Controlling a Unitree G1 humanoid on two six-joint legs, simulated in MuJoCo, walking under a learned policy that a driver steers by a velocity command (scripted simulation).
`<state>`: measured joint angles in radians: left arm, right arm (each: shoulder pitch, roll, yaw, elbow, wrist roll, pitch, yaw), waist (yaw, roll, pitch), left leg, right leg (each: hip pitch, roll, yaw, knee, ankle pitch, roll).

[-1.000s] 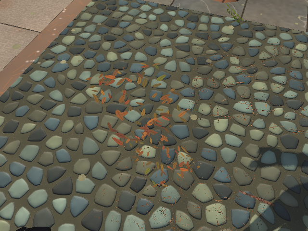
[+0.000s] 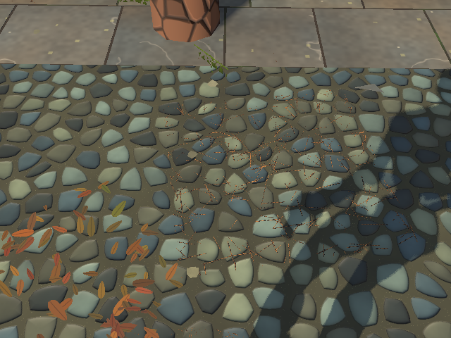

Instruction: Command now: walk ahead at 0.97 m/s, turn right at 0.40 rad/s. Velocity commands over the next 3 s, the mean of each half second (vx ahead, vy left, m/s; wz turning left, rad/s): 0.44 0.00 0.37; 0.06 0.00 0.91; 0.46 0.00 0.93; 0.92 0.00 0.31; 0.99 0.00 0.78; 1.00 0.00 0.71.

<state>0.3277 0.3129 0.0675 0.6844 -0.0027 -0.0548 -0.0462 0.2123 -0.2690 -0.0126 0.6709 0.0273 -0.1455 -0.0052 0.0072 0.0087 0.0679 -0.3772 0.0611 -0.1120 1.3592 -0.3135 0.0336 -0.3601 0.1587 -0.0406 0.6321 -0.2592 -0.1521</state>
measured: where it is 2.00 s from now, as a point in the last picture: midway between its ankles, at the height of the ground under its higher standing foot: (70, 290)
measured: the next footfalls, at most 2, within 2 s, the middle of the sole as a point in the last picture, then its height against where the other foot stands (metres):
left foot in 0.30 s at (203, 326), level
right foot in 0.80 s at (255, 285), level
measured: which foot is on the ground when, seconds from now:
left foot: up 0.00-0.28, down 0.30-0.80, up 0.82-1.00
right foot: down 0.00-0.32, up 0.34-0.78, down 0.80-1.00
